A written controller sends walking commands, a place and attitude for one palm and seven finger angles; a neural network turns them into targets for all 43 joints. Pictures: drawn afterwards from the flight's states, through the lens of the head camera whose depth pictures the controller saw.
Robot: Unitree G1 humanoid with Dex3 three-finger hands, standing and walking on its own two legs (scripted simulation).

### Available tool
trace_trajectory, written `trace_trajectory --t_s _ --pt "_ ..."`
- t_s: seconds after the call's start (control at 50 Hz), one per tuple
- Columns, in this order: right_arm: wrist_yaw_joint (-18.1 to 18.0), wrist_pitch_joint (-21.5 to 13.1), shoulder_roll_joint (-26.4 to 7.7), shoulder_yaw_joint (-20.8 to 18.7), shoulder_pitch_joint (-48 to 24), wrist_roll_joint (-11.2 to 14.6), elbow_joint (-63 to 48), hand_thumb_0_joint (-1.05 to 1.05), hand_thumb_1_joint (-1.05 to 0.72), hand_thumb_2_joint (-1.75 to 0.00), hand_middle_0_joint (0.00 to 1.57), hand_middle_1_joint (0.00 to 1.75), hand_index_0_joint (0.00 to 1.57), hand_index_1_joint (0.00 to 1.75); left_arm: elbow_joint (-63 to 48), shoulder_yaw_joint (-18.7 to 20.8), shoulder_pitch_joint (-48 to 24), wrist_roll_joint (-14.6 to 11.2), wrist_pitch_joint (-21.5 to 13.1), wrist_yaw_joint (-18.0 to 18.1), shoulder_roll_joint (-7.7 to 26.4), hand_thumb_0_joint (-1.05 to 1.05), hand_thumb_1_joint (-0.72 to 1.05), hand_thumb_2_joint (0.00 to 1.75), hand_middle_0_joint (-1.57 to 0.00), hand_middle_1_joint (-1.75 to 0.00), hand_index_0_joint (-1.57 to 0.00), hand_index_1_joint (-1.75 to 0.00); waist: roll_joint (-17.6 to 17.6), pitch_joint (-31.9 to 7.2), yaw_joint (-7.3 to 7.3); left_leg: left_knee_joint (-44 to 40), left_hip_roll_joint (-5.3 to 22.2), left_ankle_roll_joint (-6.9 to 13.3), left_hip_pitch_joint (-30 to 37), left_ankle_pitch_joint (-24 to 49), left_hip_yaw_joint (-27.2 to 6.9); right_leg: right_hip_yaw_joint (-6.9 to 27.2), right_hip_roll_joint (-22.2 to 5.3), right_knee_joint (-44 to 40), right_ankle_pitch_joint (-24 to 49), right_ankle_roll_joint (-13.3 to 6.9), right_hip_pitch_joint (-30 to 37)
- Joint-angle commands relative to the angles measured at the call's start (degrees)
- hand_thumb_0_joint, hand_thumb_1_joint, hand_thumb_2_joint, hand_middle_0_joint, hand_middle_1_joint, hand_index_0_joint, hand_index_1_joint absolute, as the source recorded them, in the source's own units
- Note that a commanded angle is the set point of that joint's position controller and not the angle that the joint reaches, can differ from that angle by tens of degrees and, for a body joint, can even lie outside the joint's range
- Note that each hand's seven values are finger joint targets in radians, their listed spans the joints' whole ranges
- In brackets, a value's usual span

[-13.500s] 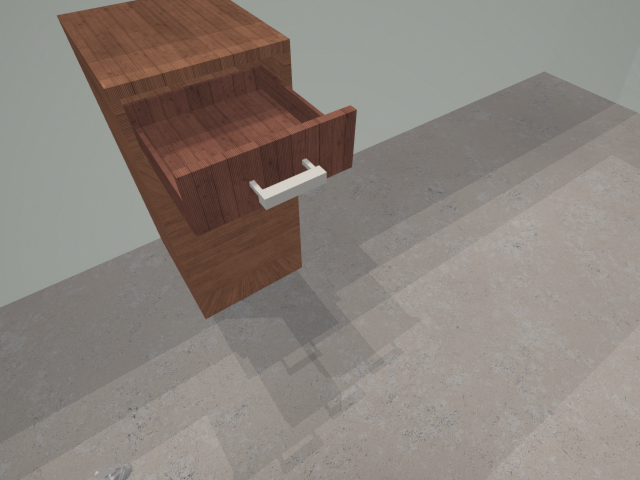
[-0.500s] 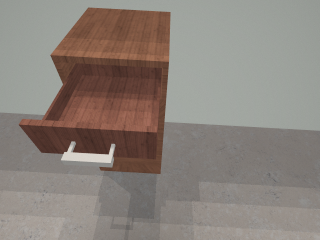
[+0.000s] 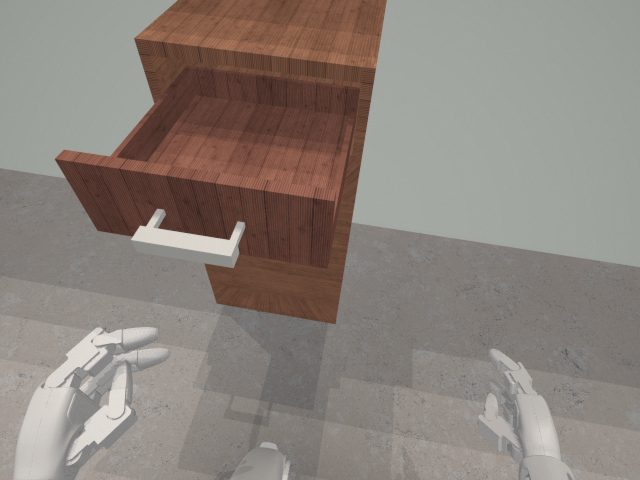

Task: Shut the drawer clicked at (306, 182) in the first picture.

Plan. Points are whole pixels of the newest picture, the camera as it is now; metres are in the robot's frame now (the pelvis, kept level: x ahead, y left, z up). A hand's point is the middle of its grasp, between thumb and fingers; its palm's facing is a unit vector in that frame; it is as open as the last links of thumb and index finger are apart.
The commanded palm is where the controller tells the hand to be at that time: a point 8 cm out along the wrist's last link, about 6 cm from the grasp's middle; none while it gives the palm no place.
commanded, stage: raise the hand and make a fist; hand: left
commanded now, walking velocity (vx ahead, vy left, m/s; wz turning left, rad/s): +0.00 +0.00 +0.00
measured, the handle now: (192, 234) +0.39 +0.22 +0.08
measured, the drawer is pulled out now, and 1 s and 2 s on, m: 0.28 0.28 0.28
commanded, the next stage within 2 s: bring the fist close to the handle in 1.34 s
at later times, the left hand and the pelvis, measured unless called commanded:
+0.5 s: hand (143, 374) +0.19 +0.20 +0.10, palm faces -0.07 -1.00 -0.03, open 3.2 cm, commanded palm +0.16 +0.26 +0.13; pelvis +0.01 +0.03 +0.03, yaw -1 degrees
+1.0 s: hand (130, 328) +0.20 +0.19 +0.17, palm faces -0.01 -1.00 -0.10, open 3.3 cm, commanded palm +0.17 +0.25 +0.18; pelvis +0.02 +0.03 +0.05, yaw -1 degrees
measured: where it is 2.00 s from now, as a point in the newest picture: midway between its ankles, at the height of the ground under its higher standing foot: outside the picture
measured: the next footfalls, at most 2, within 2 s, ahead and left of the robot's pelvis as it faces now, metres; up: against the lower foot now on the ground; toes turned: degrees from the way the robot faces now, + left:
none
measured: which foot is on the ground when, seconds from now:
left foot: down 0.00-1.00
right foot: down 0.00-1.00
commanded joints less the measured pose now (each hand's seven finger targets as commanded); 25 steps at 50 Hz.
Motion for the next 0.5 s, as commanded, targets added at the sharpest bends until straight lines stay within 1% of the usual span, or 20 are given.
trace_trajectory --t_s 0.0,0.02,0.06,0.08,0.1,0.12,0.14,0.18,0.2,0.22,0.26,0.28,0.3,0.34,0.36,0.38,0.4,0.42,0.46,0.48 --pt "-1.44 -4.23 -7.14 -0.8 -0.27 1.43 -5.24 0.0 -0.9 -0.9 0.2 0.3 0.2 0.3 -8.87 -2.06 -13.65 -0.47 -1.01 -6.51 8.33 0.0 0.9 0.9 -0.78 -0.93 -0.78 -0.93 -0.1 -1.27 -7.94 -6.13 -1.15 3.72 5.11 3.05 0.86 15.19 -2.41 -19.46 0.98 4.52 -2.6" --pt "-1.73 -4.08 -7.48 -0.67 -0.68 1.9 -5.87 0.0 -0.9 -0.9 0.2 0.3 0.2 0.3 -6.57 -2.72 -11.2 -0.67 2.47 -8.02 7.86 0.0 0.9 0.9 -0.8 -0.95 -0.8 -0.95 -0.28 -1.16 -7.04 -7.27 -1.38 3.76 5.42 2.74 1.03 16.0 -2.99 -21.03 -0.35 4.76 -1.08" --pt "-2.15 -3.54 -7.41 -0.65 -1.87 2.66 -7.38 0.0 -0.9 -0.9 0.2 0.3 0.2 0.3 -4.56 0.98 -8.15 -1.73 9.98 -9.02 10.24 0.0 0.9 0.9 -0.84 -0.99 -0.84 -0.99 -2.14 -4.1 -4.06 -9.62 -2.01 3.75 6.43 3.49 1.15 16.87 -4.37 -22.88 -0.47 5.48 4.35" --pt "-2.17 -3.15 -7.06 -0.81 -3.39 2.86 -7.57 0.0 -0.9 -0.9 0.2 0.3 0.2 0.3 -2.77 5.15 -4.8 -1.9 13.24 -8.23 12.62 0.0 0.9 0.9 -0.86 -1.01 -0.86 -1.01 -1.11 -5.35 -1.86 -10.75 -2.12 3.61 7.74 4.75 1.12 16.41 -4.41 -22.89 0.36 5.36 6.51" --pt "-2.15 -2.69 -6.12 -0.52 -3.36 2.8 -8.83 0.0 -0.9 -0.9 0.2 0.3 0.2 0.3 -6.86 5.51 -3.39 -2.77 15.21 -7.26 11.47 0.0 0.9 0.9 -0.88 -1.04 -0.88 -1.04 -0.76 -8.1 -0.9 -11.86 -2.46 3.55 9.32 6.3 1.56 15.76 -4.88 -22.72 2.29 5.54 8.83" --pt "-2.25 -2.25 -5.36 -0.64 -3.9 2.63 -9.16 0.0 -0.9 -0.9 0.2 0.3 0.2 0.3 -9.66 7.93 -2.73 -3.49 16.54 -5.29 12.06 0.0 0.9 0.9 -0.9 -1.06 -0.9 -1.06 -1.38 -8.84 0.05 -12.97 -2.31 3.28 10.44 7.5 1.58 14.5 -4.85 -22.29 4.06 5.5 10.15" --pt "-2.3 -1.91 -4.46 -0.65 -4.0 2.41 -9.12 0.0 -0.9 -0.9 0.2 0.3 0.2 0.3 -11.79 8.82 -1.88 -4.35 16.86 -3.24 10.51 0.0 0.9 0.9 -0.92 -1.08 -0.92 -1.08 -2.38 -8.89 0.43 -13.86 -2.22 3.09 11.36 8.81 1.71 13.43 -4.62 -21.89 6.83 5.74 11.27" --pt "-2.02 -1.58 -3.57 -0.84 -4.48 1.92 -8.1 0.0 -0.9 -0.9 0.2 0.3 0.2 0.3 -13.85 12.05 1.23 -5.04 15.03 1.07 10.8 0.0 0.9 0.9 -0.96 -1.12 -0.96 -1.12 -5.18 -7.83 1.61 -15.27 -1.72 2.72 11.87 11.29 1.11 10.89 -3.43 -20.1 12.64 5.4 12.57" --pt "-1.69 -1.5 -3.39 -0.97 -3.12 1.82 -8.18 0.0 -0.9 -0.9 0.2 0.3 0.2 0.3 -16.27 10.95 1.84 -4.58 13.34 2.41 9.49 0.0 0.9 0.9 -0.98 -1.14 -0.98 -1.14 -4.73 -7.42 1.27 -16.05 -1.71 2.66 12.43 12.52 1.43 9.78 -2.94 -19.2 15.05 5.09 12.27" --pt "-1.3 -1.69 -3.24 -1.29 -2.56 1.78 -7.86 0.0 -0.9 -0.9 0.2 0.3 0.2 0.3 -17.04 9.83 2.79 -3.75 11.66 3.29 8.48 0.0 0.9 0.9 -1.0 -1.17 -1.0 -1.17 -2.37 -6.22 0.9 -16.48 -1.71 2.57 13.3 13.28 1.88 8.79 -2.45 -18.44 16.64 4.76 11.0" --pt "-0.33 -2.55 -3.74 -1.53 -1.36 1.39 -7.44 0.0 -0.9 -0.9 0.2 0.3 0.2 0.3 -19.16 6.21 3.45 -1.72 8.55 3.65 7.08 0.0 0.9 0.9 -1.04 -1.21 -1.04 -1.21 1.8 -5.31 -0.52 -16.79 -1.71 2.84 15.33 14.48 2.4 6.68 -1.55 -17.27 17.29 4.17 8.02" --pt "0.04 -2.9 -4.52 -1.58 -1.28 1.33 -7.24 0.0 -0.9 -0.9 0.2 0.3 0.2 0.3 -19.43 4.65 2.75 -0.68 7.49 3.29 7.26 0.0 0.9 0.9 -1.06 -1.23 -1.06 -1.23 1.21 -4.2 -1.65 -16.68 -1.51 3.11 15.46 14.14 2.14 6.59 -1.4 -17.42 16.76 4.26 7.08" --pt "0.26 -3.46 -4.81 -1.58 -0.6 1.35 -7.3 0.0 -0.9 -0.9 0.2 0.3 0.2 0.3 -20.13 1.92 2.85 -0.28 6.73 2.3 5.89 0.0 0.9 0.9 -1.08 -1.25 -1.08 -1.25 2.4 -4.19 -2.5 -16.52 -1.57 3.26 16.23 13.9 2.19 6.63 -1.38 -17.57 16.53 4.24 6.09" --pt "0.41 -4.98 -5.7 -1.35 0.23 1.65 -7.59 0.0 -0.9 -0.9 0.2 0.3 0.2 0.3 -20.8 -2.15 1.68 -0.52 6.2 -0.09 4.15 0.0 0.9 0.9 -1.12 -1.3 -1.12 -1.3 3.04 -3.73 -4.17 -16.56 -1.54 3.42 17.15 12.04 1.69 6.54 -1.37 -18.39 14.17 4.1 4.65" --pt "0.18 -5.61 -6.12 -1.37 0.64 1.97 -7.3 0.0 -0.9 -0.9 0.2 0.3 0.2 0.3 -20.73 -2.13 0.44 -0.76 6.33 -0.98 4.85 0.0 0.9 0.9 -1.14 -1.32 -1.14 -1.32 2.14 -3.54 -4.58 -16.84 -1.44 3.39 17.22 10.5 1.28 6.63 -1.31 -19.17 11.88 3.98 4.31" --pt "-0.06 -5.88 -6.61 -1.09 0.27 2.03 -7.16 0.0 -0.9 -0.9 0.2 0.3 0.2 0.3 -20.84 -3.12 -0.76 -0.96 6.75 -1.62 4.5 0.0 0.9 0.9 -1.16 -1.34 -1.16 -1.34 0.83 -2.06 -5.09 -17.1 -1.32 3.58 17.44 9.27 0.71 6.62 -1.08 -19.83 10.28 3.93 3.68" --pt "-0.4 -6.23 -6.87 -1.32 0.85 2.15 -7.43 0.0 -0.9 -0.9 0.2 0.3 0.2 0.3 -22.42 -2.11 -2.02 -1.13 7.0 -1.79 6.1 0.0 0.9 0.9 -1.18 -1.36 -1.18 -1.36 0.36 -3.84 -4.69 -17.5 -1.46 3.61 17.95 8.47 0.52 7.03 -1.2 -20.2 9.01 3.91 4.16" --pt "-0.64 -6.63 -6.91 -1.32 0.86 2.21 -7.48 0.0 -0.9 -0.9 0.2 0.3 0.2 0.3 -23.68 -1.56 -2.01 -1.04 7.33 -1.53 6.58 0.0 0.9 0.9 -1.2 -1.38 -1.2 -1.38 1.61 -4.86 -4.35 -18.08 -1.42 3.61 19.37 8.74 0.44 6.61 -1.17 -20.17 9.28 3.68 4.83" --pt "-0.68 -6.97 -6.59 -1.1 0.96 2.03 -7.85 0.0 -0.9 -0.9 0.2 0.3 0.2 0.3 -26.68 0.03 -1.79 -0.28 8.02 0.3 7.79 0.0 0.9 0.9 -1.24 -1.43 -1.24 -1.43 3.15 -7.69 -3.2 -19.41 -1.34 3.49 21.55 9.83 0.05 5.25 -1.16 -19.19 10.61 3.39 6.34" --pt "-0.62 -6.58 -6.39 -0.98 0.22 1.93 -7.25 0.0 -0.9 -0.9 0.2 0.3 0.2 0.3 -26.63 2.41 -1.58 0.46 8.61 1.99 9.62 0.0 0.9 0.9 -1.26 -1.45 -1.26 -1.45 4.53 -7.32 -2.22 -20.0 -1.2 3.26 22.12 10.12 -0.1 4.77 -0.95 -18.89 10.97 3.07 6.92"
